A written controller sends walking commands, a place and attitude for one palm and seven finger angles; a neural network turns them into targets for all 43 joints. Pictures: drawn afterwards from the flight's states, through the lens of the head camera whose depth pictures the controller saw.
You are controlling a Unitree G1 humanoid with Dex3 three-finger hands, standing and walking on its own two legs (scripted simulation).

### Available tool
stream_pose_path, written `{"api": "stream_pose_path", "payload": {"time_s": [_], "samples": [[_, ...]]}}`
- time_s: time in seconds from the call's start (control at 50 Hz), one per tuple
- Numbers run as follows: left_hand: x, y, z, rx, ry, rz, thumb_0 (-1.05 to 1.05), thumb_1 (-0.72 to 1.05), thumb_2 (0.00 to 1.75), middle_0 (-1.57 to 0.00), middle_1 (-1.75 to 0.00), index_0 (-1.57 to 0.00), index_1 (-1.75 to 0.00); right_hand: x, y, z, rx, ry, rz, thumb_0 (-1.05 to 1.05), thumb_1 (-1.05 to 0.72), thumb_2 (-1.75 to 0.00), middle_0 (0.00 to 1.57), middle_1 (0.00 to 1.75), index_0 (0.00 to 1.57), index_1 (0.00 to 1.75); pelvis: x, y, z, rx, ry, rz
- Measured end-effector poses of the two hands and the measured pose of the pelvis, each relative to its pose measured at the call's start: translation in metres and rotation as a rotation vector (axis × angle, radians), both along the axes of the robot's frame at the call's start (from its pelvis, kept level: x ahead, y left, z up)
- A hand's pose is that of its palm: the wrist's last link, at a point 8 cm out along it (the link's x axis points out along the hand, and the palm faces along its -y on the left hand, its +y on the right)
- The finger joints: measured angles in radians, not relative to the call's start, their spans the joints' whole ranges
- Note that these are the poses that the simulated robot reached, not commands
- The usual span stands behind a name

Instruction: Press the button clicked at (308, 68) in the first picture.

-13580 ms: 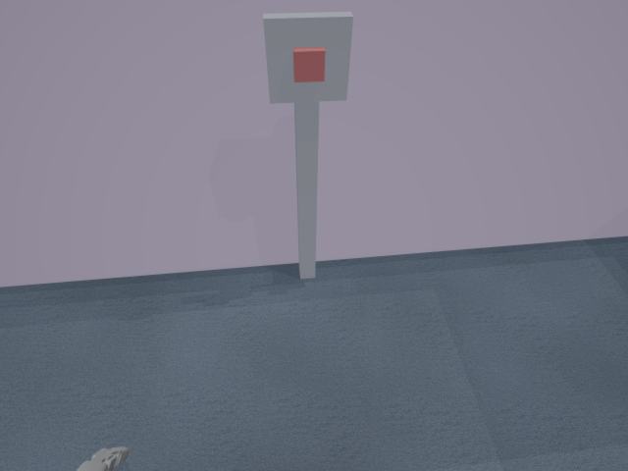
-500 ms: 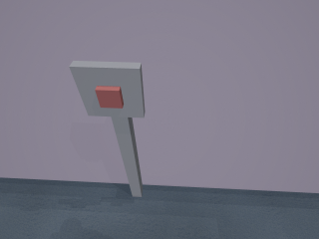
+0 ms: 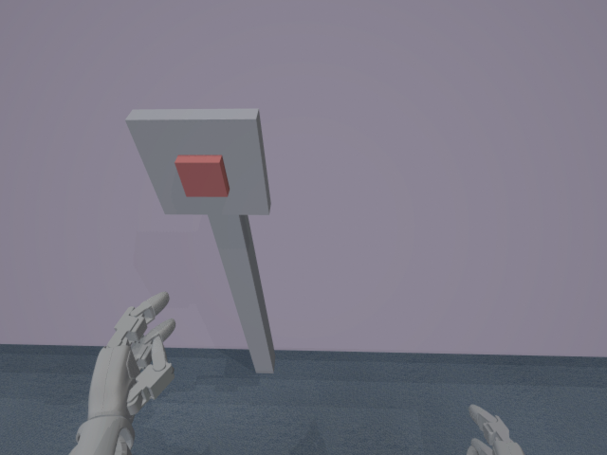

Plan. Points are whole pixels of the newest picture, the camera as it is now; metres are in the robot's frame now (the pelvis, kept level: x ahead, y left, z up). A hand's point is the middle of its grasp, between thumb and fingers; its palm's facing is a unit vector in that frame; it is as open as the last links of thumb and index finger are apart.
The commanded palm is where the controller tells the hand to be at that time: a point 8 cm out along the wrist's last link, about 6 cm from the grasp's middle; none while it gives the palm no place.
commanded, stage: raise the hand and make a fist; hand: left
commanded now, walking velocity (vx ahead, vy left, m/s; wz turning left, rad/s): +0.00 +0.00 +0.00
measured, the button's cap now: (204, 175) +0.50 +0.17 +0.12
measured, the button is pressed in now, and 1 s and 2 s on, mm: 0 0 0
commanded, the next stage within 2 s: aim a knuckle at the button in 1.76 s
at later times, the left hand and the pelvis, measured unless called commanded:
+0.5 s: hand (175, 406) +0.19 +0.16 +0.02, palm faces -0.16 -0.99 -0.02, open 3.4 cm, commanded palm +0.15 +0.24 +0.03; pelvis -0.03 -0.02 -0.04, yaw +0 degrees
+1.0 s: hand (105, 379) +0.20 +0.22 +0.08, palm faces +0.02 -1.00 -0.05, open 3.1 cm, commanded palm +0.17 +0.27 +0.08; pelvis -0.02 +0.02 -0.02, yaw +0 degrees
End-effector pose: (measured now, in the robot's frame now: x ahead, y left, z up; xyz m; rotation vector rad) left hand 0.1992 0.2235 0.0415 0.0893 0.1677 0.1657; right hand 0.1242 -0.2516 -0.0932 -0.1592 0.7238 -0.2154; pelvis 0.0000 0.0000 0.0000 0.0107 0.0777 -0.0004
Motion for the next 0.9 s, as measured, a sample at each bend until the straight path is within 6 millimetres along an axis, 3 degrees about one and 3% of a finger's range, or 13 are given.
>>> {"api": "stream_pose_path", "payload": {"time_s": [0.04,0.08,0.14,0.2,0.24,0.28,0.38,0.48,0.54,0.62,0.72,0.82,0.9], "samples": [[0.003,-0.011,0.002,-0.041,-0.122,-0.092,0.01,0.92,0.9,-0.36,-0.49,-0.36,-0.49,0.019,-0.007,0.009,-0.014,-0.078,0.017,0.01,-0.91,-0.89,0.2,0.3,0.2,0.3,-0.007,-0.006,-0.009,0.004,0.034,-0.012],[-0.008,-0.019,-0.012,-0.083,-0.168,-0.176,0.01,0.92,0.9,-0.41,-0.54,-0.41,-0.54,0.034,-0.014,0.018,-0.034,-0.137,0.045,0.01,-0.91,-0.89,0.2,0.3,0.2,0.3,-0.013,-0.012,-0.019,0.006,0.054,-0.015],[-0.041,-0.019,-0.047,-0.123,-0.089,-0.215,0.01,0.91,0.9,-0.49,-0.62,-0.49,-0.62,0.052,-0.022,0.028,-0.078,-0.202,0.089,0.01,-0.91,-0.89,0.2,0.3,0.2,0.3,-0.02,-0.02,-0.032,0.0,0.07,-0.008],[-0.078,-0.007,-0.071,-0.128,0.008,-0.141,0.01,0.9,0.9,-0.57,-0.71,-0.58,-0.71,0.063,-0.026,0.032,-0.116,-0.234,0.123,0.01,-0.91,-0.89,0.2,0.3,0.2,0.3,-0.025,-0.025,-0.042,-0.013,0.077,0.004],[-0.094,0.005,-0.069,-0.098,-0.005,-0.07,0.02,0.9,0.9,-0.63,-0.77,-0.63,-0.77,0.067,-0.024,0.028,-0.13,-0.24,0.142,0.01,-0.91,-0.89,0.2,0.3,0.2,0.3,-0.027,-0.027,-0.047,-0.027,0.079,0.015],[-0.098,0.014,-0.055,-0.05,-0.092,-0.03,0.02,0.9,0.9,-0.68,-0.83,-0.68,-0.83,0.066,-0.019,0.02,-0.134,-0.231,0.163,0.01,-0.91,-0.89,0.2,0.3,0.2,0.3,-0.029,-0.028,-0.052,-0.042,0.081,0.026],[-0.067,0.008,-0.013,-0.002,-0.326,-0.151,0.02,0.9,0.9,-0.82,-0.98,-0.82,-0.98,0.048,0.002,-0.01,-0.075,-0.168,0.185,0.01,-0.91,-0.89,0.2,0.3,0.2,0.3,-0.036,-0.026,-0.058,-0.071,0.077,0.039],[-0.024,-0.006,-0.018,-0.059,-0.136,-0.334,0.02,0.9,0.9,-0.95,-1.13,-0.96,-1.13,0.009,0.017,-0.025,0.019,-0.069,0.094,0.01,-0.91,-0.89,0.2,0.3,0.2,0.3,-0.034,-0.018,-0.047,-0.054,0.074,0.016],[-0.02,0.003,-0.019,-0.108,-0.033,-0.273,0.02,0.9,0.9,-1.03,-1.22,-1.04,-1.22,-0.011,0.019,-0.022,0.039,-0.025,0.023,0.01,-0.91,-0.89,0.2,0.3,0.21,0.3,-0.027,-0.012,-0.037,-0.038,0.067,-0.006],[-0.029,0.028,-0.004,-0.081,-0.08,-0.129,0.02,0.9,0.9,-1.14,-1.33,-1.14,-1.33,-0.024,0.016,-0.016,0.013,0.015,-0.006,0.01,-0.9,-0.89,0.2,0.3,0.21,0.3,-0.02,-0.004,-0.029,-0.037,0.062,-0.017],[-0.037,0.037,0.009,-0.027,-0.173,-0.138,0.02,0.9,0.9,-1.23,-1.43,-1.23,-1.43,-0.019,0.013,-0.012,-0.044,0.024,0.051,0.01,-0.91,-0.89,0.2,0.3,0.2,0.3,-0.021,0.007,-0.03,-0.053,0.063,0.002],[-0.032,0.031,0.004,-0.063,-0.147,-0.231,0.02,0.9,0.9,-1.27,-1.48,-1.28,-1.48,0.002,0.019,0.001,-0.069,-0.044,0.073,0.01,-0.91,-0.89,0.2,0.3,0.2,0.3,-0.022,0.016,-0.028,-0.061,0.059,0.006],[-0.027,0.038,0.018,-0.048,-0.172,-0.209,0.02,0.9,0.9,-1.29,-1.49,-1.29,-1.49,0.022,0.033,0.018,-0.057,-0.126,0.088,0.01,-0.91,-0.89,0.2,0.3,0.2,0.3,-0.019,0.02,-0.024,-0.061,0.041,0.004]]}}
